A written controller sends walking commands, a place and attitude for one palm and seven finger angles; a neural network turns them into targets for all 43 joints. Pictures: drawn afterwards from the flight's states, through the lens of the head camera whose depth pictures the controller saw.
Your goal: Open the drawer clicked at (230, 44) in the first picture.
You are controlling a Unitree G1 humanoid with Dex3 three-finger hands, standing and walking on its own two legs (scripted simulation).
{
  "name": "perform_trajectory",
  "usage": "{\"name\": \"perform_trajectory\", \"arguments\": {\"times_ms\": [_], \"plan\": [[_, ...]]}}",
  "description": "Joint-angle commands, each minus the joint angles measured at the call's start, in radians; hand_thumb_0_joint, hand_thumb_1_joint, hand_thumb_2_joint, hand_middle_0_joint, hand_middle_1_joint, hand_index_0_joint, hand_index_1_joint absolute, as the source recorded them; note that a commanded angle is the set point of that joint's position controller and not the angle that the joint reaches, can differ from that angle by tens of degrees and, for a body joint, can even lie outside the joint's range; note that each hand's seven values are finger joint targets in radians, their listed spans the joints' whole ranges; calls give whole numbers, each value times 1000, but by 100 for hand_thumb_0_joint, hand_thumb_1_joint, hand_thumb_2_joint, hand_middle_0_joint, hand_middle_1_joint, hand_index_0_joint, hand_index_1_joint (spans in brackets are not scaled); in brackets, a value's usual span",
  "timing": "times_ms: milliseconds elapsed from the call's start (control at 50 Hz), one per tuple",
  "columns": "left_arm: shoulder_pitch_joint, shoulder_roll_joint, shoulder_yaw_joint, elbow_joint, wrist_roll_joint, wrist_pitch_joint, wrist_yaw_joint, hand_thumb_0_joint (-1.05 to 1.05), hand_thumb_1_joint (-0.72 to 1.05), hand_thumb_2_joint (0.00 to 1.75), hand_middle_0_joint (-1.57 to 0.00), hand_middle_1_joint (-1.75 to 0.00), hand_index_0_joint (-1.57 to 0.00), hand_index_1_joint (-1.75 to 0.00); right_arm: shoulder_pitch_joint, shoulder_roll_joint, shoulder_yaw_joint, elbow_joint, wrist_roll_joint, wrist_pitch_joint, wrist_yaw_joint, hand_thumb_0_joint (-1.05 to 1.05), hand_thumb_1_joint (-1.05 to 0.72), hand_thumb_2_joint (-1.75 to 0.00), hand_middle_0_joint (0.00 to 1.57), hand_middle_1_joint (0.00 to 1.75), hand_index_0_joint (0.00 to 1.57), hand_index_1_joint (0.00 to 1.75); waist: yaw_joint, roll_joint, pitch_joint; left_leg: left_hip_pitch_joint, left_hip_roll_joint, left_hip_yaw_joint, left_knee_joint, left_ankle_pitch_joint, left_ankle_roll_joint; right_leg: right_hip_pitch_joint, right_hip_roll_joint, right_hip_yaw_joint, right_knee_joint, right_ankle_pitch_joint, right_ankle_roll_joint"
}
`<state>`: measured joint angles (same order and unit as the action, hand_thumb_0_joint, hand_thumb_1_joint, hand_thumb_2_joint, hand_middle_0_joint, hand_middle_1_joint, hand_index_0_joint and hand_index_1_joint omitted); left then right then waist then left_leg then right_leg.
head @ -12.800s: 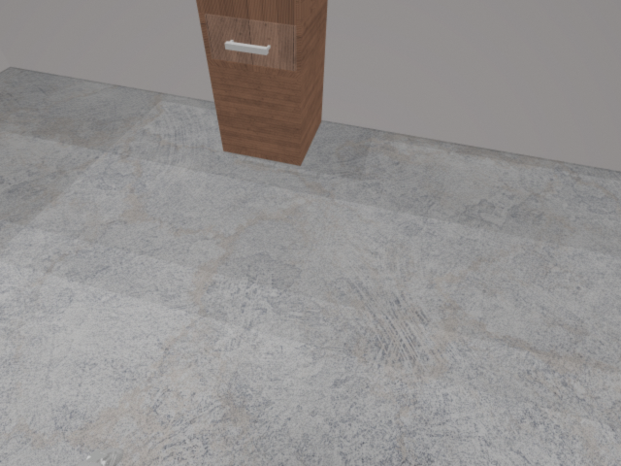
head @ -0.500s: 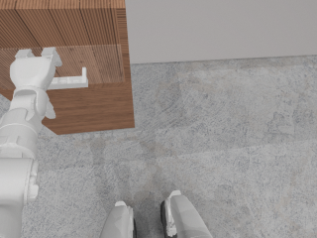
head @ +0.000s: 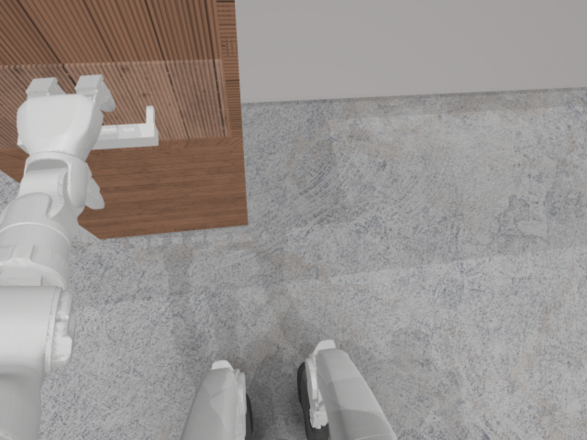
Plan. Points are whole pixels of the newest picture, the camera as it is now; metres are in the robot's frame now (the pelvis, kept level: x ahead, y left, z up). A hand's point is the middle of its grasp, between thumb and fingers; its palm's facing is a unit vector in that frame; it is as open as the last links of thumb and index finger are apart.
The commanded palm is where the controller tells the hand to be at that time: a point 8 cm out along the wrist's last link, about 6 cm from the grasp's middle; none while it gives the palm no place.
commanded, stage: lower the fingers behind the handle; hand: left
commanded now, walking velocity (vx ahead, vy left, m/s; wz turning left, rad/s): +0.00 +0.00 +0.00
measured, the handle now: (92, 126) +0.57 +0.25 -0.06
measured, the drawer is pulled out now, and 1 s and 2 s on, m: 0.00 0.00 0.00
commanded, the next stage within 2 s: close the thumb around the handle in 1.14 s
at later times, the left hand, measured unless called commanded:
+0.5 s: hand (90, 163) +0.51 +0.26 -0.07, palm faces -0.06 -0.03 -1.00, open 13.8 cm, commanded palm +0.51 +0.24 -0.01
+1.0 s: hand (89, 166) +0.51 +0.26 -0.08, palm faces -0.07 -0.02 -1.00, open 13.8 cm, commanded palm +0.51 +0.23 -0.03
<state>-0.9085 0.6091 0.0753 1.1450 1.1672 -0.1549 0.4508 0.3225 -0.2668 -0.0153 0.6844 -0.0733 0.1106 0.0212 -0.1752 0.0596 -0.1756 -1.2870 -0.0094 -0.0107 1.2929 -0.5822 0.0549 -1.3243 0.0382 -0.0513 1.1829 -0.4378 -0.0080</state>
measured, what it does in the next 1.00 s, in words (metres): stands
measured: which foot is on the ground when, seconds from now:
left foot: down 0.00-1.00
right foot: down 0.00-1.00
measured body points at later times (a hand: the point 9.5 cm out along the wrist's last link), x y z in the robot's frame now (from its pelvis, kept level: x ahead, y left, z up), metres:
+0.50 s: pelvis -0.01 +0.00 -0.03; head +0.18 +0.02 +0.38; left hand +0.51 +0.25 -0.01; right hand +0.00 -0.28 -0.14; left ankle -0.01 +0.08 -0.62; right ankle +0.05 -0.12 -0.62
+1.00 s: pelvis -0.02 +0.00 -0.04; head +0.18 +0.02 +0.36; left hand +0.51 +0.26 -0.02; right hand -0.01 -0.28 -0.16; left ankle -0.01 +0.08 -0.62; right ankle +0.05 -0.12 -0.62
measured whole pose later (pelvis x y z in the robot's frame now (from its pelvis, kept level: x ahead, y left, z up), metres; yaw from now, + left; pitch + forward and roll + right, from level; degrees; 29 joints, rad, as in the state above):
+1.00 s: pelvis -0.02 +0.00 -0.04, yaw -1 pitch +36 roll -5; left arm -0.94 0.67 0.08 1.11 1.16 -0.14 0.38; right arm 0.29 -0.26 0.01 0.66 -0.06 0.09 0.02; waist -0.18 0.06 -0.17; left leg -1.48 0.00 -0.02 1.48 -0.62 0.06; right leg -1.51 0.04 -0.07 1.36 -0.47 -0.01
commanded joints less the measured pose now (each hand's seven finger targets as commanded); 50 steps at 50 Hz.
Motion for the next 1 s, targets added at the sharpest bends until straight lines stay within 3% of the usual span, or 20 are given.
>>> {"name": "perform_trajectory", "arguments": {"times_ms": [0,100,120,160,200,280,300,320,360,400,460,520,580,660,720,740,820,900,980], "plan": [[-435,265,32,-124,-9,76,34,0,-50,30,-30,-120,-30,-120,204,-201,-60,-18,3,-3,-11,0,-90,-90,20,30,20,30,-31,126,-562,413,23,-75,-136,524,-23,288,13,-2,-82,272,-33],[-461,290,30,-182,-19,52,-19,0,-50,30,-30,-120,-30,-120,196,-196,-52,-33,7,-16,-24,0,-90,-90,20,30,20,30,-32,154,-617,405,17,-69,-124,478,-13,311,13,7,-75,258,-33],[-419,308,42,-164,-20,48,-28,0,-50,30,-30,-120,-30,-120,191,-194,-47,-31,7,-17,-24,0,-90,-90,20,30,20,30,-16,161,-596,383,13,-61,-122,479,-13,319,13,6,-70,263,-37],[-389,273,18,-134,-19,39,-40,0,-50,30,-30,-120,-30,-120,189,-188,-44,-36,9,-18,-28,0,-90,-90,20,30,20,30,-27,119,-540,341,14,-59,-115,454,-8,303,14,5,-69,250,-35],[-397,270,16,-142,-16,18,-42,0,-50,30,-30,-120,-30,-120,185,-188,-43,-38,8,-23,-29,0,-90,-90,20,30,20,30,-28,144,-534,332,16,-64,-107,432,-10,266,12,4,-59,221,-37],[-410,261,23,-161,-14,-14,-28,0,-50,30,-30,-120,-30,-120,186,-186,-49,-37,3,-33,-28,0,-90,-90,20,30,20,30,-35,131,-550,315,19,-71,-79,437,-9,230,12,3,-32,216,-38],[-425,297,45,-179,-15,-21,-22,0,-50,30,-30,-120,-30,-120,189,-190,-48,-37,1,-33,-29,0,-90,-90,20,30,20,30,-33,138,-564,302,18,-64,-67,433,-8,236,12,7,-26,219,-35],[-407,329,70,-185,-9,-24,-14,0,-50,30,-30,-120,-30,-120,187,-192,-46,-40,-1,-31,-28,0,-90,-90,20,30,20,30,-14,149,-581,298,16,-63,-63,440,-11,246,13,7,-14,224,-38],[-394,298,59,-198,-7,-22,2,0,-50,30,-30,-120,-30,-120,185,-188,-49,-43,-3,-29,-21,0,-90,-90,20,30,20,30,-9,166,-600,318,18,-70,-58,475,-16,237,15,2,-2,240,-40],[-395,320,85,-217,-7,-18,18,0,-50,30,-30,-120,-30,-120,186,-194,-54,-41,-5,-25,-15,0,-90,-90,20,30,20,30,-5,166,-639,337,22,-77,-44,502,-21,229,13,1,14,254,-38],[-397,295,61,-195,-6,8,33,0,-50,30,-30,-120,-30,-120,179,-192,-52,-38,-2,-21,-9,0,-90,-90,20,30,20,30,-13,157,-614,298,19,-66,-38,461,-16,233,16,3,11,241,-37],[-406,324,76,-206,-7,18,29,0,-50,30,-30,-120,-30,-120,177,-195,-50,-36,-1,-22,-10,0,-90,-90,20,30,20,30,-11,152,-639,280,17,-64,-31,450,-13,254,15,5,20,250,-36],[-414,329,75,-215,-8,15,18,0,-50,30,-30,-120,-30,-120,171,-195,-48,-31,0,-26,-13,0,-90,-90,20,30,20,30,-14,162,-633,274,19,-67,-28,431,-12,233,14,4,26,232,-37],[-394,322,56,-142,-13,25,3,0,-50,30,-30,-120,-30,-120,169,-194,-38,-32,4,-30,-16,0,-90,-90,20,30,20,30,-26,119,-561,169,12,-50,-13,341,-1,225,16,7,27,177,-35],[-406,307,38,-128,-9,23,-11,0,-50,30,-30,-120,-30,-120,173,-194,-36,-36,4,-34,-18,0,-90,-90,20,30,20,30,-33,139,-555,165,12,-53,-2,340,-2,189,16,3,43,168,-36],[-407,332,54,-144,-8,20,-16,0,-50,30,-30,-120,-30,-120,176,-196,-34,-40,4,-33,-19,0,-90,-90,20,30,20,30,-25,136,-577,172,13,-56,1,353,-4,199,16,3,49,176,-37],[-400,315,54,-199,-15,9,-34,0,-50,30,-30,-120,-30,-120,183,-193,-43,-48,5,-32,-18,0,-90,-90,20,30,20,30,-17,167,-640,243,19,-70,7,426,-12,192,17,-1,62,218,-37],[-396,309,50,-197,-21,9,-38,0,-50,30,-30,-120,-30,-120,185,-193,-41,-45,10,-29,-18,0,-90,-90,20,30,20,30,-18,158,-607,228,20,-74,1,406,-12,183,15,-4,59,198,-37],[-392,282,45,-215,-24,7,-34,0,-50,30,-30,-120,-30,-120,185,-190,-47,-41,8,-28,-16,0,-90,-90,20,30,20,30,-21,147,-627,263,24,-82,-2,428,-14,170,15,-8,55,203,-37]]}}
